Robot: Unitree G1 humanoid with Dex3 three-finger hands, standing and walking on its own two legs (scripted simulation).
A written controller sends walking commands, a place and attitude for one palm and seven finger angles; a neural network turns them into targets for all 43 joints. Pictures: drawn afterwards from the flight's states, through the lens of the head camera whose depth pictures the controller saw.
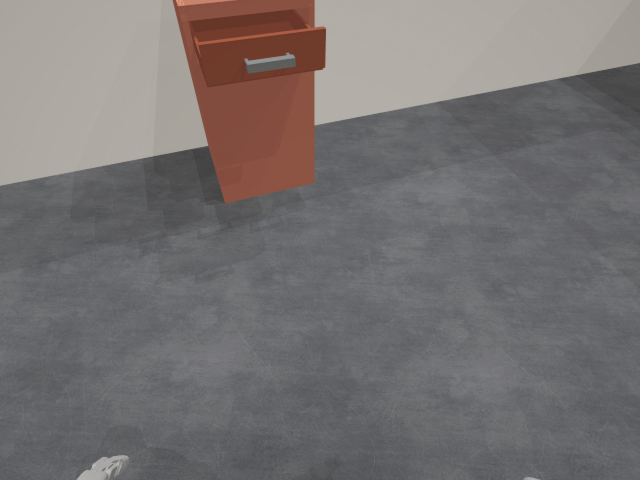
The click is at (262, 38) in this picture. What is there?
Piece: drawer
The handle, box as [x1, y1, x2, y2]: [244, 53, 295, 73]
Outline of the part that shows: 295,60 293,55 290,55 288,53 286,53 284,56 249,61 246,58 244,59 248,73 295,66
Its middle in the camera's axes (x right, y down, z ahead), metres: -0.16 -0.54 +1.18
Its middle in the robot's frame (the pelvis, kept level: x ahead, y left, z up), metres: +1.24 +0.22 -0.05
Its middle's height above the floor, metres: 0.71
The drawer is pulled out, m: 0.18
